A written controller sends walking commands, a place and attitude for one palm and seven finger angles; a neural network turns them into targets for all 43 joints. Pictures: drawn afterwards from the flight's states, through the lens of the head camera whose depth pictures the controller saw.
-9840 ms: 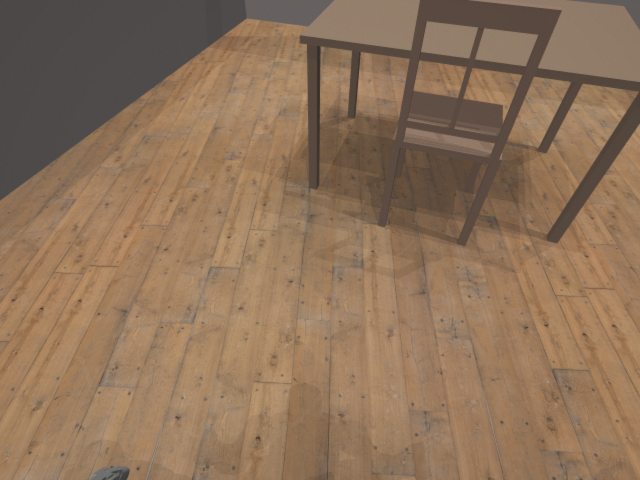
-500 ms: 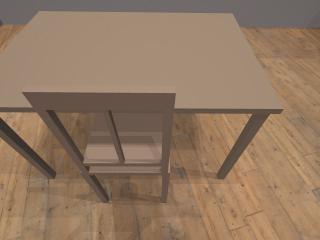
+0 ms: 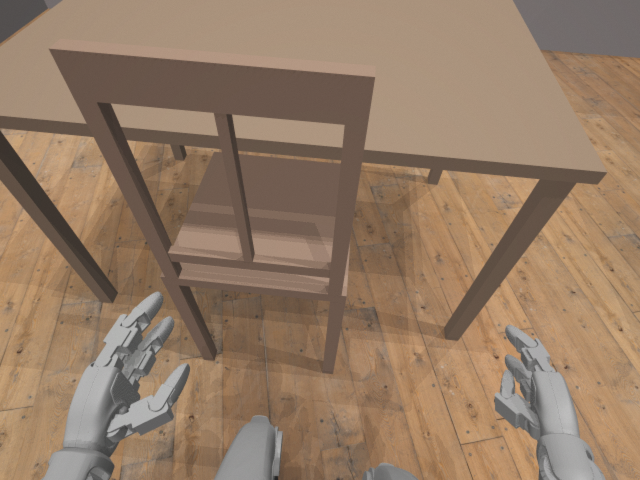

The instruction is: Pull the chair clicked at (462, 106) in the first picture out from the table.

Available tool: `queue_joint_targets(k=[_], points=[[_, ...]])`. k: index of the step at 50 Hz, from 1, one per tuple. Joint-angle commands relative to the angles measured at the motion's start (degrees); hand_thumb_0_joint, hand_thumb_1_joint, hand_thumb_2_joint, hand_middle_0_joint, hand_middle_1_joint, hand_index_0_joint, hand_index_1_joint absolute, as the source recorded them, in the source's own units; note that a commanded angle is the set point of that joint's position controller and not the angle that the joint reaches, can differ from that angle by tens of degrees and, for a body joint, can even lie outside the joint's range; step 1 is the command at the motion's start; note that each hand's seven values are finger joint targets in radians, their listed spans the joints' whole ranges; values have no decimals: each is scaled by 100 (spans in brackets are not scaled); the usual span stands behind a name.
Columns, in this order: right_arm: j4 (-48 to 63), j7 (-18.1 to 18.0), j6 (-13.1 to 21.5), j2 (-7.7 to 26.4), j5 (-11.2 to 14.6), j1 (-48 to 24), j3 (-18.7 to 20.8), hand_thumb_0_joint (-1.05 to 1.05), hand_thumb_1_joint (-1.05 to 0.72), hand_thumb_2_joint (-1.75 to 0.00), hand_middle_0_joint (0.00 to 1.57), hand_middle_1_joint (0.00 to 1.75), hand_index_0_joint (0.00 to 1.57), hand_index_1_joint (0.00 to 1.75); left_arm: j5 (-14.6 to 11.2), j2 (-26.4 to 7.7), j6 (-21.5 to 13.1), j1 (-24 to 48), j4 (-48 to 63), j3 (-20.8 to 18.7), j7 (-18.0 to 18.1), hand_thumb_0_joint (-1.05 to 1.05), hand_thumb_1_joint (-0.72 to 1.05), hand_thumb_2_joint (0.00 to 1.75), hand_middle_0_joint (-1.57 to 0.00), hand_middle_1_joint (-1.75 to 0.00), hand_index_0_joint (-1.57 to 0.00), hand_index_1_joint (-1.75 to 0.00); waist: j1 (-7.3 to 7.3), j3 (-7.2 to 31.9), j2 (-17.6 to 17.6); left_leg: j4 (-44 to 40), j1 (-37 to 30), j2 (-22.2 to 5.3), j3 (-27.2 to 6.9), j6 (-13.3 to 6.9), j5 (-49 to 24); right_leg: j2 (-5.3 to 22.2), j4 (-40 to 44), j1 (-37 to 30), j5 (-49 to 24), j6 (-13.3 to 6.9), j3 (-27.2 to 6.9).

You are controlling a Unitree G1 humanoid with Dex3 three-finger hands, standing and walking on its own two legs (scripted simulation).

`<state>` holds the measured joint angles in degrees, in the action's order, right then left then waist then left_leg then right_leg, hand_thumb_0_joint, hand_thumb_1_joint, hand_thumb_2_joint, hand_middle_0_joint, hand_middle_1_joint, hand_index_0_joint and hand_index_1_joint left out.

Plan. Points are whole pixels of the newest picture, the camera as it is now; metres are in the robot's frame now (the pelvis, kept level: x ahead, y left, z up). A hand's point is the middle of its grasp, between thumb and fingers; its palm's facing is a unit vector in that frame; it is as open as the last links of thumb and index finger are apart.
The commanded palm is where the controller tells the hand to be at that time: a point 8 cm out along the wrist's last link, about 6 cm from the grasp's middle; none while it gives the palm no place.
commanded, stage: raise the hand toward the chair's back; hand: left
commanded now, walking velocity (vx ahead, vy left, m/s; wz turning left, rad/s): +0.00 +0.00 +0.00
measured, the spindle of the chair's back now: (238, 198) +0.51 +0.18 +0.03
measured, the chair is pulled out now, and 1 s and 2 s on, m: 0.00 0.00 0.00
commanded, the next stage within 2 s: aim the fingers beside a spindle in 1.64 s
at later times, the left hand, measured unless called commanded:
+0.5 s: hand (159, 346) +0.25 +0.21 +0.05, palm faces -0.01 -1.00 -0.05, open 13.9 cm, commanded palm +0.22 +0.27 +0.06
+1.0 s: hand (134, 333) +0.25 +0.24 +0.07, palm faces +0.00 -1.00 -0.06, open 16.8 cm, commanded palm +0.23 +0.29 +0.07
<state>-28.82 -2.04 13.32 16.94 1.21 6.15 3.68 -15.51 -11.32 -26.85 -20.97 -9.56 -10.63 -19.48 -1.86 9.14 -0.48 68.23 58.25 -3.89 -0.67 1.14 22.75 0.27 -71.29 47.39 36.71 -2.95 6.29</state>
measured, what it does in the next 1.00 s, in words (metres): stands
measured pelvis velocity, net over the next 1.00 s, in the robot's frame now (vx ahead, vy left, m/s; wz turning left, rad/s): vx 0.02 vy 0.04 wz -0.01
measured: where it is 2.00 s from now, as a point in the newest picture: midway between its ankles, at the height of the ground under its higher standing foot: outside the picture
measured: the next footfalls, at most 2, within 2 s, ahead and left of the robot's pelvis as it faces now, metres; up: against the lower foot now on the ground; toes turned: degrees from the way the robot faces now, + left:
none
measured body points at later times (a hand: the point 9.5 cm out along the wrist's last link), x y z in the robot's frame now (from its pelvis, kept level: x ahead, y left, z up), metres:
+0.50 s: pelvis +0.01 +0.02 +0.01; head +0.08 +0.02 +0.46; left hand +0.24 +0.26 +0.06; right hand +0.15 -0.24 -0.08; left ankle +0.10 +0.14 -0.63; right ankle -0.01 -0.09 -0.63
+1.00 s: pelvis +0.02 +0.04 +0.02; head +0.07 +0.05 +0.47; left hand +0.25 +0.29 +0.07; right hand +0.21 -0.18 -0.05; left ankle +0.10 +0.14 -0.63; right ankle -0.01 -0.09 -0.63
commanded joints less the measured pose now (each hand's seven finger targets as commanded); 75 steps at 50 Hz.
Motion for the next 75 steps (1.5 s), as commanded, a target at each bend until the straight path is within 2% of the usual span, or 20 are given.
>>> queue_joint_targets(k=[1, 4, 8, 11, 13, 17, 19, 24, 25, 28, 31, 37, 39, 48, 49, 58, 61, 68, 71, 75], points=[[664, -273, 287, 349, 26, 155, -89, 0, -90, -90, 20, 30, 20, 30, -28, -1081, -355, 1394, 2473, -191, 238, 0, 34, 66, -14, -21, -14, -21, 411, 743, 597, -513, -1388, 183, 11, -344, 312, -32, 2221, 371, 225, 189, -1160], [452, -384, 380, 355, 42, 166, -193, 0, -90, -90, 20, 30, 20, 30, -40, -1013, -72, 1366, 2032, -64, 151, 0, 27, 63, -14, -20, -14, -20, 518, 495, 448, -496, -1244, 156, -95, -365, 304, -66, 2236, 464, 142, 216, -1076], [316, -384, 420, 320, 36, 83, -199, 0, -90, -90, 20, 30, 20, 30, -126, -1095, 376, 893, 1416, -385, 79, 0, 18, 59, -13, -19, -13, -19, 311, 703, 335, -678, -1272, 180, -154, -337, 108, -77, 2249, 178, -63, 225, -948], [302, -353, 402, 270, 24, 58, -169, 0, -90, -90, 20, 30, 20, 30, -221, -1114, 499, 634, 1364, -606, 142, 0, 11, 56, -12, -18, -12, -18, 184, 950, 93, -774, -1351, 204, -146, -340, -227, -7, 2243, -153, -535, 286, -950], [244, -324, 386, 237, 8, 23, -128, 0, -90, -90, 20, 30, 20, 30, -186, -1177, 492, 374, 1222, -792, 246, 0, 6, 54, -12, -17, -12, -17, 102, 966, -5, -864, -1429, 197, -147, -333, -463, -35, 2141, -279, -953, 282, -833], [186, -249, 430, 235, -13, 159, -81, 0, -90, -90, 20, 30, 20, 30, -170, -947, 216, 386, 1489, -599, 367, 0, -3, 50, -11, -15, -11, -15, 174, 1023, 74, -949, -1581, 205, -123, -332, -671, -53, 1956, -229, -1391, 274, -642], [155, -233, 435, 278, -13, 214, -40, 0, -90, -90, 20, 30, 20, 30, -127, -939, 105, 348, 1424, -589, 416, 0, -8, 48, -10, -15, -10, -15, 209, 1000, -82, -974, -1620, 196, -128, -343, -704, -81, 1889, -163, -1469, 261, -539], [187, -212, 465, 370, -1, 321, 7, 0, -90, -90, 20, 30, 20, 30, -107, -935, -100, 340, 1766, -476, 431, 0, -20, 43, -9, -13, -9, -13, 222, 1285, 247, -1038, -1987, 188, -134, -342, -872, -107, 1721, -115, -1677, 216, -379], [189, -205, 467, 376, 2, 323, 15, 0, -90, -90, 20, 30, 20, 30, -95, -917, -103, 281, 1845, -441, 448, 0, -22, 42, -9, -12, -9, -12, 211, 1329, 419, -1055, -2122, 178, -130, -331, -944, -105, 1701, -106, -1738, 206, -356], [199, -213, 394, 408, 4, 353, 11, 0, -90, -90, 20, 30, 20, 30, -32, -967, -16, 302, 1818, -432, 542, 0, -29, 39, -8, -11, -8, -11, 287, 1202, 280, -1113, -2153, 151, -182, -335, -873, -134, 1726, -25, -1651, 212, -288], [289, -203, 335, 418, 8, 331, -15, 0, -90, -90, 20, 30, 20, 30, -16, -916, 37, 417, 1984, -337, 568, 0, -36, 36, -7, -10, -7, -10, 296, 1151, 527, -1202, -2278, 148, -218, -303, -770, -126, 1738, 27, -1541, 197, -239], [452, -191, 176, 409, -5, 347, -96, 0, -90, -90, 20, 30, 20, 30, 40, -915, 238, 451, 2005, -286, 608, 0, -50, 30, -6, -8, -6, -8, 304, 1072, 599, -1389, -2527, 114, -337, -269, -732, -161, 1793, 16, -1487, 176, -147], [489, -188, 109, 415, -1, 347, -129, 0, -90, -90, 20, 30, 20, 30, 50, -907, 323, 493, 1830, -294, 604, 0, -50, 30, -6, -8, -6, -8, 330, 923, 451, -1432, -2424, 117, -357, -274, -596, -181, 1843, 28, -1400, 181, -132], [527, -209, 84, 470, -6, 335, -211, 0, -90, -90, 20, 30, 20, 30, 20, -1171, 354, 858, 1826, -468, 488, 0, -50, 30, -6, -8, -6, -8, 319, 980, 555, -1534, -2527, 113, -426, -261, -388, -186, 1936, -41, -1236, 163, -155], [541, -203, 91, 467, -7, 350, -225, 0, -90, -90, 20, 30, 20, 30, 19, -1137, 350, 896, 1886, -420, 481, 0, -50, 30, -6, -8, -6, -8, 323, 1014, 701, -1558, -2585, 117, -426, -255, -388, -176, 1940, -29, -1227, 162, -153], [434, -230, 171, 526, 17, 388, -204, 0, -90, -90, 20, 30, 20, 30, -84, -1321, 375, 925, 1577, -669, 452, 0, -50, 30, -6, -8, -6, -8, 315, 954, 453, -1661, -2533, 139, -393, -274, -295, -184, 2109, -193, -1173, 176, -171], [411, -204, 213, 538, 28, 414, -196, 0, -90, -90, 20, 30, 20, 30, -109, -1159, 329, 925, 1500, -526, 417, 0, -50, 30, -6, -8, -6, -8, 339, 858, 502, -1660, -2505, 147, -364, -260, -282, -166, 2130, -164, -1151, 179, -173], [383, -192, 223, 555, 22, 416, -159, 0, -90, -90, 20, 30, 20, 30, -100, -1313, 231, 912, 1389, -669, 460, 0, -50, 30, -6, -8, -6, -8, 329, 802, 358, -1603, -2332, 166, -282, -294, -210, -163, 2191, -219, -1083, 186, -256], [403, -167, 262, 534, 16, 427, -159, 0, -90, -90, 20, 30, 20, 30, -84, -1300, 136, 967, 1646, -622, 511, 0, -50, 30, -6, -8, -6, -8, 325, 967, 674, -1592, -2530, 158, -282, -274, -372, -146, 2127, -210, -1213, 174, -249], [375, -159, 245, 531, 24, 416, -160, 0, -90, -90, 20, 30, 20, 30, -74, -1212, 136, 974, 1536, -557, 511, 0, -50, 30, -6, -8, -6, -8, 373, 863, 546, -1546, -2455, 155, -266, -281, -397, -159, 2126, -174, -1261, 184, -257]])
